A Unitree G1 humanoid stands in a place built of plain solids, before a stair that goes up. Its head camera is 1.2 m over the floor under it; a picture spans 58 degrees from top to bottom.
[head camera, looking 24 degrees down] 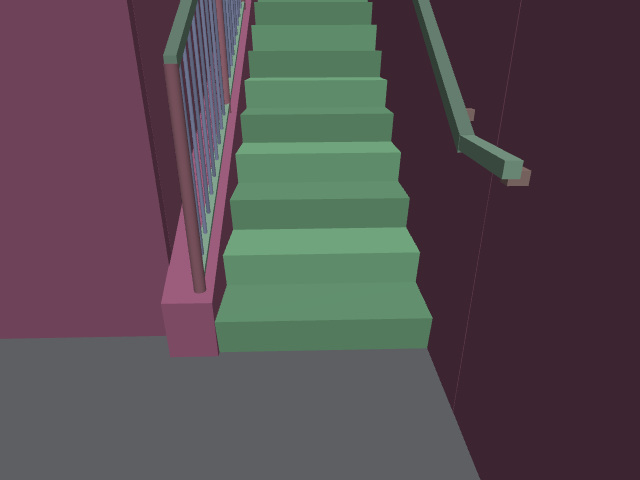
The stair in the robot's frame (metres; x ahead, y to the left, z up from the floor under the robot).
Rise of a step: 0.17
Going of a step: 0.28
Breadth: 0.90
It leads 2 degrees to the left of straight ahead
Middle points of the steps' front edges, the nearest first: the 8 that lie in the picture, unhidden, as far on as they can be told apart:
1.50 -0.02 0.17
1.78 -0.01 0.34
2.06 0.00 0.51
2.34 0.01 0.67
2.62 0.02 0.84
2.90 0.02 1.01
3.18 0.03 1.18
3.46 0.04 1.35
